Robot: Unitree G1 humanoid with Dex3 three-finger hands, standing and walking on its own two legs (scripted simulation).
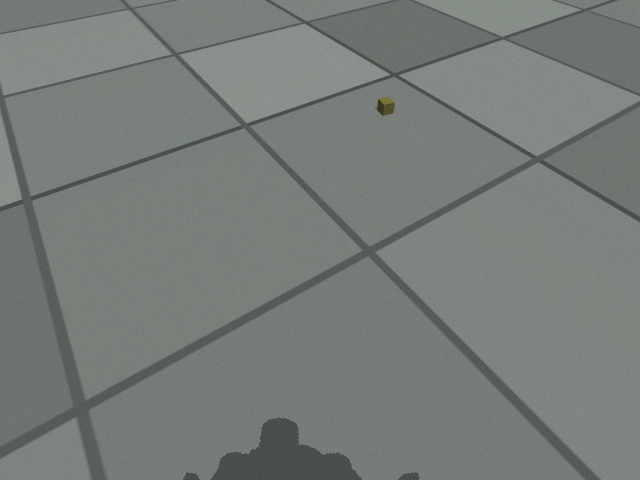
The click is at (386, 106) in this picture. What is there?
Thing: cube
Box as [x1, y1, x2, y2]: [377, 97, 394, 115]
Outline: 389,97 378,99 377,110 382,115 392,113 394,102
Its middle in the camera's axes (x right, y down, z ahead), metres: +0.39 -0.76 +2.34
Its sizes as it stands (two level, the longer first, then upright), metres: 0.072 0.072 0.072
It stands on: the floor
